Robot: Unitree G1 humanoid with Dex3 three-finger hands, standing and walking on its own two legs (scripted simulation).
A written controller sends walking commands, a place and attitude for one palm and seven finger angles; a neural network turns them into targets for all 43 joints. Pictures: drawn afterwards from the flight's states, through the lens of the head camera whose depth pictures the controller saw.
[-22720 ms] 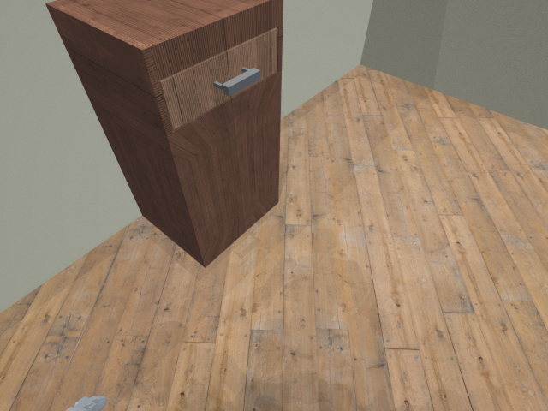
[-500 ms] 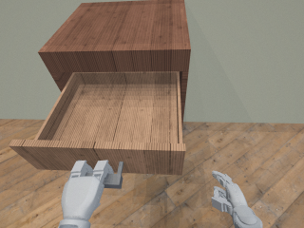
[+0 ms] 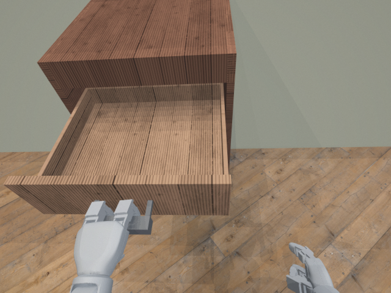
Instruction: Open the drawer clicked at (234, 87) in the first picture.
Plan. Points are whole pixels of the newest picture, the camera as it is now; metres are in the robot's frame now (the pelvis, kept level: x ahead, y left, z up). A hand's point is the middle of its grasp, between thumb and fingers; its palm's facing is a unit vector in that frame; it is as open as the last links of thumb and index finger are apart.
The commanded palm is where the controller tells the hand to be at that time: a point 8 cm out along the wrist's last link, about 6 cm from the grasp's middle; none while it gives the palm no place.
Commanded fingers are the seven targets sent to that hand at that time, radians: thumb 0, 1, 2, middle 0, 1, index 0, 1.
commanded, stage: open the thumb to release the handle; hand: left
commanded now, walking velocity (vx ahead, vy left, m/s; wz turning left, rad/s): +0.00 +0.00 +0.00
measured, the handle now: (120, 214) +0.26 +0.19 +0.02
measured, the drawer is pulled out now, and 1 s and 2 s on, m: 0.30 0.30 0.30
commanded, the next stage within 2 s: lift the hand off the handle in 0.48 s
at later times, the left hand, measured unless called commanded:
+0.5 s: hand (113, 245) +0.20 +0.19 +0.01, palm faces +0.04 -0.13 -0.99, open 12.5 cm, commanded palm +0.17 +0.19 +0.06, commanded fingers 0.00 -0.50 0.30 -0.30 -1.20 -0.30 -1.20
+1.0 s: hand (116, 240) +0.21 +0.18 +0.01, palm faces +0.05 -0.13 -0.99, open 13.7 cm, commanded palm +0.19 +0.18 +0.07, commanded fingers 0.00 -0.50 0.30 -0.30 -1.20 -0.30 -1.20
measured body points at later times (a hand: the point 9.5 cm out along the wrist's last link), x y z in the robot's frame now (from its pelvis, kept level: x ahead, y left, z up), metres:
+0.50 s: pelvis -0.02 +0.00 +0.01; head +0.00 -0.03 +0.46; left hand +0.20 +0.19 +0.06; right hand +0.21 -0.20 -0.09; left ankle -0.04 +0.12 -0.71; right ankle +0.02 -0.09 -0.71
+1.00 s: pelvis -0.01 +0.01 +0.01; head +0.01 -0.03 +0.45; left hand +0.21 +0.19 +0.06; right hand +0.20 -0.19 -0.10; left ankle -0.04 +0.12 -0.71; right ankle +0.02 -0.09 -0.71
